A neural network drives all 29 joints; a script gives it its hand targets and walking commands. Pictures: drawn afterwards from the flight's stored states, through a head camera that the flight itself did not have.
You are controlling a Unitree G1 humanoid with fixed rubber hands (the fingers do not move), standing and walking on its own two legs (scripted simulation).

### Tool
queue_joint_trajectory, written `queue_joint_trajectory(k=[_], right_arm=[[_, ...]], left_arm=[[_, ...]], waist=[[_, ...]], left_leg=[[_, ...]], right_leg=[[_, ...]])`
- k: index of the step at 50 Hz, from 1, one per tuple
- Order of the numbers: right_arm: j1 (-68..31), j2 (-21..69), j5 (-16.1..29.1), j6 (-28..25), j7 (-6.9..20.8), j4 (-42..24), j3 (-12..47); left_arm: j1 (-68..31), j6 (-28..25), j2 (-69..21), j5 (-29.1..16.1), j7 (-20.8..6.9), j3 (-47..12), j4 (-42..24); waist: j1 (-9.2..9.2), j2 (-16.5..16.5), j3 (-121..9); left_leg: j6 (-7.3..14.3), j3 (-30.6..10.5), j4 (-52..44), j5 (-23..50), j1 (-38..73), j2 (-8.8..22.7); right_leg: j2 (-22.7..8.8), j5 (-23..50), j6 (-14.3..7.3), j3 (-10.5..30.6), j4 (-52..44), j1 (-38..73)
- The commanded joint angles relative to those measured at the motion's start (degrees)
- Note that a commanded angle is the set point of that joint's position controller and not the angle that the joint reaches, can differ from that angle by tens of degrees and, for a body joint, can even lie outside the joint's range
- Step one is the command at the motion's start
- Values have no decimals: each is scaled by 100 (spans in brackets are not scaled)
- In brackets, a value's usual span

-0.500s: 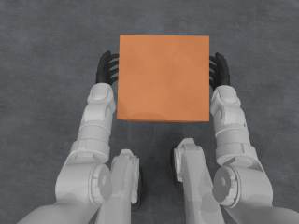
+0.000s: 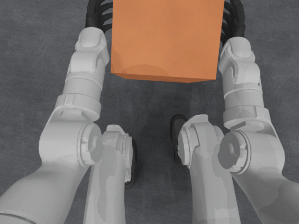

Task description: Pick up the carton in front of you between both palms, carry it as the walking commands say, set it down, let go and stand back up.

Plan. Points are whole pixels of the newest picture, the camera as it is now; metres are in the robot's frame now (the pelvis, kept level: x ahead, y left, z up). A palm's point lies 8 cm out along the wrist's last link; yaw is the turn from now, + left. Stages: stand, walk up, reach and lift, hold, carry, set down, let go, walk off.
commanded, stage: set down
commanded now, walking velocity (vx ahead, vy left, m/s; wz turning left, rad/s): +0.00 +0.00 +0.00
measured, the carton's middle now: (162, 40) +0.52 -0.08 -0.21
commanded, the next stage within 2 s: none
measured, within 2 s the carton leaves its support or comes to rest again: rests again in 1.26 s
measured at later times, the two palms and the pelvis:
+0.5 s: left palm (106, 37) +0.54 +0.07 -0.21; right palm (226, 33) +0.50 -0.24 -0.19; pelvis +0.00 +0.01 -0.05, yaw +0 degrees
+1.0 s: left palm (109, 39) +0.54 +0.06 -0.22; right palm (228, 35) +0.50 -0.25 -0.21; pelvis -0.01 +0.00 -0.06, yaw -1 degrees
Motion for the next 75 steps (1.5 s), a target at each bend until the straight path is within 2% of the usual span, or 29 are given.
queue_joint_trajectory(k=[1,3,6,11,13,21,25,37,44,55,59,61,63,65,66,68,71,73,75], right_arm=[[-3675,4492,604,-138,1261,-195,2593],[-3704,4514,722,-159,1313,-102,2597],[-3686,4765,1001,-201,1433,149,2542],[-3633,4991,1284,-134,1621,288,2624],[-3637,5048,1340,-125,1675,301,2613],[-3364,4722,1125,-195,1710,762,2157],[-3400,4549,1024,-236,1734,943,1933],[-3537,4178,991,-320,1845,1431,1601],[-3512,3825,837,-353,1832,1706,1449],[-3418,3176,672,-393,1748,1961,1181],[-3426,2857,719,-511,1646,1967,1121],[-3367,2424,769,-628,1511,1975,1034],[-2972,1027,798,-821,1170,2036,718],[-2185,-1258,888,-1118,574,2217,333],[-2203,-1669,1040,-1230,342,2267,352],[-2307,-1952,1369,-1376,148,2433,519],[-2442,-2158,1659,-1518,110,2454,714],[-2514,-2251,1742,-1587,121,2316,799],[-2528,-2341,1792,-1595,132,2165,848]], left_arm=[[-3376,-128,-4889,-510,-1161,-2261,-300],[-3572,-143,-4855,-590,-1154,-2359,-361],[-3833,-217,-4765,-615,-1131,-2432,-485],[-3828,-242,-4840,-657,-1096,-2632,-749],[-3771,-227,-4911,-653,-1110,-2675,-785],[-3827,-270,-4947,-698,-1196,-2704,-712],[-3869,-290,-4784,-632,-1191,-2549,-516],[-3938,-334,-4350,-403,-1207,-2287,-221],[-3558,-306,-3926,-163,-1250,-1943,175],[-3132,-236,-3203,281,-1295,-1401,681],[-3029,-275,-2887,382,-1250,-1283,755],[-2946,-334,-2462,414,-1153,-1216,760],[-2575,-456,-1074,439,-849,-911,828],[-2236,-640,1232,290,-305,-688,785],[-2349,-682,1625,113,-109,-774,732],[-2622,-735,1736,-373,-11,-1122,678],[-2881,-791,1502,-994,-95,-1674,471],[-2922,-784,1414,-1291,-165,-1902,320],[-2868,-753,1458,-1458,-193,-1978,226]], waist=[[-323,-219,-6445],[-330,-155,-6412],[-151,44,-6342],[11,67,-6630],[-2,113,-6524],[-309,418,-5659],[-365,493,-5343],[-273,589,-4499],[-149,376,-3825],[43,307,-3136],[95,264,-3160],[112,223,-3266],[116,194,-3403],[41,162,-3658],[37,153,-3883],[-103,295,-4093],[-416,533,-4253],[-594,550,-4424],[-674,494,-4702]], left_leg=[[23,-14,-1102,1190,1344,-481],[10,-3,-981,1221,1385,-462],[23,-20,-839,1534,1481,-399],[30,-34,-641,2020,1900,-353],[30,-65,-588,2104,1955,-335],[-10,-166,-509,1925,1478,-308],[0,-208,-515,1739,1348,-305],[63,-240,-448,1502,915,-234],[132,-281,-426,1244,614,-191],[189,-300,-411,879,358,-104],[153,-277,-373,905,425,-53],[104,-263,-350,954,529,4],[16,-245,-343,1018,680,112],[-95,-259,-364,1028,892,235],[-135,-300,-367,1066,1001,270],[-171,-336,-319,1197,1111,306],[-221,-420,-256,1415,1279,360],[-241,-440,-235,1499,1364,363],[-250,-421,-235,1546,1463,359]], right_leg=[[547,1622,225,-271,-105,5313],[527,1688,204,-297,52,5234],[514,1995,175,-270,331,4986],[534,2280,198,-323,610,4776],[541,2247,202,-344,651,4453],[482,1966,97,-327,735,3847],[445,1742,71,-315,766,3593],[441,1529,19,-179,866,3185],[436,1238,14,-106,852,2984],[426,808,0,32,789,2829],[393,857,73,41,798,2989],[352,932,137,27,805,3161],[260,1023,218,-21,817,3404],[148,1125,264,-46,804,3714],[121,1227,256,-11,786,3806],[70,1399,177,31,826,3812],[-60,1600,71,6,845,3566],[-129,1736,35,-19,818,3627],[-170,1854,29,-48,794,3848]])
